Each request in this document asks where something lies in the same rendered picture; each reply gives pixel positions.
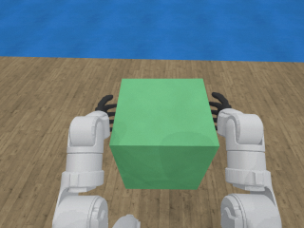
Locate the robot right upper arm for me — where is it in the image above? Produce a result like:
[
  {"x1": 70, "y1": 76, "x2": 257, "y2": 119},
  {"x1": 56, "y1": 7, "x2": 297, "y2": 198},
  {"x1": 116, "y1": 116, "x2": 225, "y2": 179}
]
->
[{"x1": 220, "y1": 193, "x2": 281, "y2": 228}]

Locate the right robot hand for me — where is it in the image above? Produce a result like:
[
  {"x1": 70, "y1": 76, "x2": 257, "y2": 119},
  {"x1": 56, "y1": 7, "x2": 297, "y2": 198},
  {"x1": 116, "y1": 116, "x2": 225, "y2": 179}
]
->
[{"x1": 208, "y1": 92, "x2": 232, "y2": 131}]

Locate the robot left thigh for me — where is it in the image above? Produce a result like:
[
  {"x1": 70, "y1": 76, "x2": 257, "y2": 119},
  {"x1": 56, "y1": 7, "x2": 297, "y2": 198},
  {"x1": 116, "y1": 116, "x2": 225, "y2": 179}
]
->
[{"x1": 112, "y1": 216, "x2": 141, "y2": 228}]

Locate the left robot hand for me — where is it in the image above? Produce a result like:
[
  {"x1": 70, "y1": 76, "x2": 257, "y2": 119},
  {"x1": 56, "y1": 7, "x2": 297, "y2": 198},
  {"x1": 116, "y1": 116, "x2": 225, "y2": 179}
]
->
[{"x1": 95, "y1": 94, "x2": 117, "y2": 132}]

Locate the carton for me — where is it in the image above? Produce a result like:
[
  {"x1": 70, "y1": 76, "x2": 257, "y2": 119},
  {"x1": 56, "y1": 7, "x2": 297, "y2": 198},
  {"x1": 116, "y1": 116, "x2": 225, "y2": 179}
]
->
[{"x1": 109, "y1": 78, "x2": 219, "y2": 190}]

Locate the robot left upper arm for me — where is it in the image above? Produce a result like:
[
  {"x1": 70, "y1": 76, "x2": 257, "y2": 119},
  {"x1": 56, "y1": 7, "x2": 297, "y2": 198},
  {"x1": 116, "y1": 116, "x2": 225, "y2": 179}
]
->
[{"x1": 52, "y1": 195, "x2": 108, "y2": 228}]

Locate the robot right forearm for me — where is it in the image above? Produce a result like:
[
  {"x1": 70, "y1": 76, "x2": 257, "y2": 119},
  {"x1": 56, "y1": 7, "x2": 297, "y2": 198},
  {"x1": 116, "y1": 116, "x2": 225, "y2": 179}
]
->
[{"x1": 217, "y1": 108, "x2": 282, "y2": 228}]

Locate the robot left forearm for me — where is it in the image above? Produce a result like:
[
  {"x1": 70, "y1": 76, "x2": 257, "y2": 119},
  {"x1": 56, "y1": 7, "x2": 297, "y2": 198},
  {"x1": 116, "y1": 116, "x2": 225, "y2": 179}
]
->
[{"x1": 52, "y1": 110, "x2": 110, "y2": 228}]

